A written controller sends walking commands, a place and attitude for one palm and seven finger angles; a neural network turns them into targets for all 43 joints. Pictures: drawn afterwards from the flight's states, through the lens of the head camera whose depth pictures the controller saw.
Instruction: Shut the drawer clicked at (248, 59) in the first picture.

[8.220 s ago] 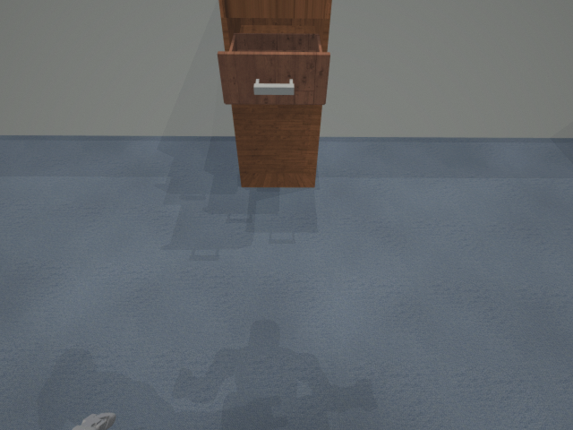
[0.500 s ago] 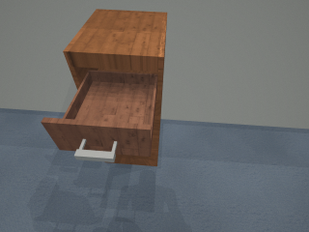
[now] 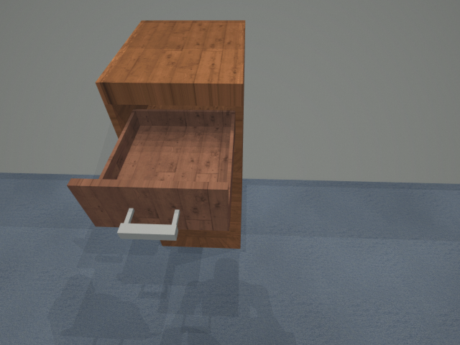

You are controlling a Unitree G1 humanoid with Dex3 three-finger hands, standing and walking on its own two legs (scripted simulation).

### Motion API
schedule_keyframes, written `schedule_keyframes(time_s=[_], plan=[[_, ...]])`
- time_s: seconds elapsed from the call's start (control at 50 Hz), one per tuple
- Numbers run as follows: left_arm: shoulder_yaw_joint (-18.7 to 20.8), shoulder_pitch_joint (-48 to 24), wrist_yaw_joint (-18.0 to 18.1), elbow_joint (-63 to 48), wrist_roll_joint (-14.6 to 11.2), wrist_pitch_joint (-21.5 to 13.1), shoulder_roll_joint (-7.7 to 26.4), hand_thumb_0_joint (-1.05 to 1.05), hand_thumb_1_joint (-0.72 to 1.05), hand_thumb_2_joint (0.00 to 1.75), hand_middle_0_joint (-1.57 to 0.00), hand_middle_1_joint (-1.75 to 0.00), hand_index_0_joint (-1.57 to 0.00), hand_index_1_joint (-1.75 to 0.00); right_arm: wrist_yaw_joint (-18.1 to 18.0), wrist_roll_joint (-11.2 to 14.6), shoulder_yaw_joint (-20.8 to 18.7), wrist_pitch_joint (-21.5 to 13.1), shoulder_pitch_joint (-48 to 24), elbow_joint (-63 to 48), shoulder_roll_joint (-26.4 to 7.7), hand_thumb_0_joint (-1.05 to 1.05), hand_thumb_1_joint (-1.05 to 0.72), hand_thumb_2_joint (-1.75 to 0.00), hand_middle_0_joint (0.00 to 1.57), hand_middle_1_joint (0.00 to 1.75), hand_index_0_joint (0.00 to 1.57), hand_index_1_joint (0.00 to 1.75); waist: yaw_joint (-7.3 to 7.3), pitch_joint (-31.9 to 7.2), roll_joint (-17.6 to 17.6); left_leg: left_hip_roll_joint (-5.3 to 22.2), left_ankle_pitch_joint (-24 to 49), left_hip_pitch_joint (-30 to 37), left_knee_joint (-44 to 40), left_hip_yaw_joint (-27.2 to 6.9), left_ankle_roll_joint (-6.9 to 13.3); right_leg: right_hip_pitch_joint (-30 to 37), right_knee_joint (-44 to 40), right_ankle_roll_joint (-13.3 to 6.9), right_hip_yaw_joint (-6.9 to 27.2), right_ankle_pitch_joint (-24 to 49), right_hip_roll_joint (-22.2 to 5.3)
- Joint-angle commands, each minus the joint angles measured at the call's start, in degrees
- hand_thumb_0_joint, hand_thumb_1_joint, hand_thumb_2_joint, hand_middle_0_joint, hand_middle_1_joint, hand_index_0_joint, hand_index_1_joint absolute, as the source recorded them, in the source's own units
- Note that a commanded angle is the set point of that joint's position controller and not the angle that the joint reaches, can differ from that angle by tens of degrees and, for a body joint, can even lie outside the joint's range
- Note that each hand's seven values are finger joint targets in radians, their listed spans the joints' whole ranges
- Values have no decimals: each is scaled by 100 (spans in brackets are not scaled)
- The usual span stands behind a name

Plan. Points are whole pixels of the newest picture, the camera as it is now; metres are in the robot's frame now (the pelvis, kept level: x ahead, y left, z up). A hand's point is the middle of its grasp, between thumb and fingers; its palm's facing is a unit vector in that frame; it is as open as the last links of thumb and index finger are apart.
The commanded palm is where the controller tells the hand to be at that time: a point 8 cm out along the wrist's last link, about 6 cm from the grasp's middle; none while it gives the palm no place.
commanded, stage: look again from close up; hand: left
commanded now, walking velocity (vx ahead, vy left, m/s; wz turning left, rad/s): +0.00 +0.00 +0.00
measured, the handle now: (151, 222) +0.37 +0.20 -0.04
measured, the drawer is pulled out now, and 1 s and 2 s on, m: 0.29 0.29 0.29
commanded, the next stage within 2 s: shuffle to correct the standing spot in 0.32 s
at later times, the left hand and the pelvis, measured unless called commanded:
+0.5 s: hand out of the picture +0.01 +0.17 -0.17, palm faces +0.01 -0.98 -0.21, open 7.4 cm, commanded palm none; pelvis +0.00 -0.01 +0.00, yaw +0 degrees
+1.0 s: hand out of the picture +0.06 +0.16 -0.18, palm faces +0.06 -0.97 -0.23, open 7.4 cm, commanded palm none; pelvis +0.06 -0.01 +0.00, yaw +1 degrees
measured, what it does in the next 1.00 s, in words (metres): shifts its weight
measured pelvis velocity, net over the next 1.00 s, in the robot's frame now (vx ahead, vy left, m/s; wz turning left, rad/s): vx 0.06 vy -0.01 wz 0.01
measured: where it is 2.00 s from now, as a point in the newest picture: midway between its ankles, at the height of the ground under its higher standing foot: outside the picture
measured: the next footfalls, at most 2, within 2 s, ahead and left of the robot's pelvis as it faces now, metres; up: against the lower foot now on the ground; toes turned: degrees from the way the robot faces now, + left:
none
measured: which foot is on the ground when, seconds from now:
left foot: down 0.00-1.00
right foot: down 0.00-1.00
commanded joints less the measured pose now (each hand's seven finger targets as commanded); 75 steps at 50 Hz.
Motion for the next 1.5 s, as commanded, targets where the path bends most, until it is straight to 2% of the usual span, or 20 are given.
schedule_keyframes(time_s=[0.0, 0.4, 0.52, 0.6, 0.74, 0.88, 0.96, 1.04, 1.1, 1.16, 1.18, 1.2, 1.26, 1.3, 1.32, 1.34, 1.36, 1.38, 1.42, 1.48], plan=[[85, 175, -8, -327, -23, 3, 606, 0, 90, 90, -20, -30, -20, -30, -39, 9, -7, -88, 327, -289, -499, 0, -90, -90, 20, 30, 20, 30, 61, 543, -160, 456, 625, -750, -907, -466, 234, 123, -372, -299, 247, 19, -216], [121, 320, -11, -218, -40, -26, 568, 0, 90, 90, -20, -30, -20, -30, -66, 28, 44, -85, 428, 137, -269, 0, -90, -90, 20, 30, 20, 30, 94, 262, -202, 324, 1015, -264, -874, -213, 172, 327, -480, -290, 317, 736, -347], [206, 417, -61, -212, 26, 27, 620, 0, 90, 90, -20, -30, -20, -30, -10, -53, 18, 24, 586, 192, -188, 0, -90, -90, 20, 30, 20, 30, 82, 724, -406, 88, -825, -661, -636, -49, 224, -245, -758, -479, 583, -1921, -340], [258, 472, -100, -251, 28, -3, 584, 0, 90, 90, -20, -30, -20, -30, -1, -59, 0, -28, 718, 195, -153, 0, -90, -90, 20, 30, 20, 30, 65, 813, -335, 91, -703, -681, -496, -81, 292, -418, -590, -557, 579, -1913, -309], [301, 667, -119, -212, 34, -137, 391, 0, 90, 90, -20, -30, -20, -30, -79, -28, -27, -224, 946, 260, -269, 0, -90, -90, 20, 30, 20, 30, 88, 262, 134, 385, 1590, -230, -124, -143, 439, 110, 578, -573, 30, 558, -130], [333, 1017, 75, 21, -36, -141, 589, 0, 90, 90, -20, -30, -20, -30, -199, 72, -14, -166, 626, 168, -76, 0, -90, -90, 20, 30, 20, 30, 164, -51, -811, 92, 2483, -479, 315, 193, 43, 1101, 774, -507, 282, 5381, -680], [322, 432, 151, -328, -56, -8, 420, 0, 90, 90, -20, -30, -20, -30, -238, 57, -167, -81, 886, 279, -286, 0, -90, -90, 20, 30, 20, 30, -17, -52, 158, 534, 5720, 752, 127, 116, 184, 81, 1093, -193, -72, 3046, -209], [359, 168, 109, -519, -32, 90, 252, 0, 90, 90, -20, -30, -20, -30, -216, -2, -258, -5, 543, 125, -369, 0, -90, -90, 20, 30, 20, 30, 56, 417, 443, 818, 5758, 920, -99, -93, 491, -440, 564, -138, -189, 218, 7], [403, 616, 95, -424, 31, 24, 436, 0, 90, 90, -20, -30, -20, -30, -207, 11, -272, -4, 387, -76, -244, 0, -90, -90, 20, 30, 20, 30, 169, 201, -376, 385, 3919, 295, 213, 226, 263, 398, 250, -250, 170, 3161, -323], [391, 953, 114, -316, 40, -18, 678, 0, 90, 90, -20, -30, -20, -30, -173, 67, -232, 42, 225, -194, 53, 0, -90, -90, 20, 30, 20, 30, 271, -265, -1288, -68, -4, -790, 448, 328, 34, 1534, 301, -799, 695, 5693, -1114], [429, 1178, 296, -290, 110, -189, 1096, 0, 90, 90, -20, -30, -20, -30, -119, 110, -332, -126, -621, -734, -417, 0, -90, -90, 20, 30, 20, 30, 432, -295, -2719, -326, -1120, -1621, 1211, 774, -64, 2010, 216, -256, 919, 9202, -890], [434, 1438, 303, -624, 132, -249, 1122, 0, 90, 90, -20, -30, -20, -30, -34, 53, -315, -113, -473, -1047, -156, 0, -90, -90, 20, 30, 20, 30, 494, -964, -2790, -382, -1193, -2189, 1836, 186, 137, 2931, 557, -396, 1187, 9800, -1198], [418, 974, 298, -928, 109, -208, 1003, 0, 90, 90, -20, -30, -20, -30, 23, 150, -206, -94, -687, -1068, -100, 0, -90, -90, 20, 30, 20, 30, 379, -1341, -668, -135, -1115, -1904, 1684, -52, 232, 2580, 498, -1004, 1126, 6827, -1336], [313, 163, 251, -1148, 6, -128, 963, 0, 90, 90, -20, -30, -20, -30, 18, 114, -185, -59, 86, -710, -134, 0, -90, -90, 20, 30, 20, 30, -244, -1068, -220, -252, 750, -21, -97, 160, 189, 891, 655, -767, 565, 4300, -879], [269, 111, 227, -1143, -48, -63, 822, 0, 90, 90, -20, -30, -20, -30, -7, 58, -218, -72, 550, -534, -363, 0, -90, -90, 20, 30, 20, 30, -366, -860, 185, 101, 1712, 666, -385, -43, 270, 167, 927, -557, 398, 2483, -536], [199, 161, 193, -1146, -96, 36, 567, 0, 90, 90, -20, -30, -20, -30, -39, 10, -238, -75, 533, -550, -631, 0, -90, -90, 20, 30, 20, 30, -255, -485, 1211, 975, 2941, 549, -648, -1066, 707, -446, 1207, -224, 78, -243, 16], [178, 346, 189, -1107, -90, 128, 552, 0, 90, 90, -20, -30, -20, -30, -43, 14, -222, -35, 339, -690, -772, 0, -90, -90, 20, 30, 20, 30, -70, -299, 1389, 1563, 3648, 214, -877, -1622, 1238, -617, 1731, -83, 152, -2110, 193], [191, 423, 186, -1157, -56, 181, 501, 0, 90, 90, -20, -30, -20, -30, -21, -55, -192, 27, 44, -799, -775, 0, -90, -90, 20, 30, 20, 30, -2, 117, 793, 1554, 2613, -339, -899, -1382, 1418, -584, 1907, -152, 250, -2191, 142], [128, 292, 128, -979, 17, 235, 466, 0, 90, 90, -20, -30, -20, -30, -47, -46, -122, 38, -413, -839, -622, 0, -90, -90, 20, 30, 20, 30, 127, 956, 1014, 1072, 1278, -1321, -1171, -1197, 1203, -463, 1776, -203, 253, -1770, 104], [72, 869, 46, -739, 39, 172, 384, 0, 90, 90, -20, -30, -20, -30, -3, 10, -93, 130, -718, -907, -622, 0, -90, -90, 20, 30, 20, 30, 336, 1059, 257, 637, -1039, -2009, -1123, -872, 801, 131, 359, -279, 382, -675, 124]])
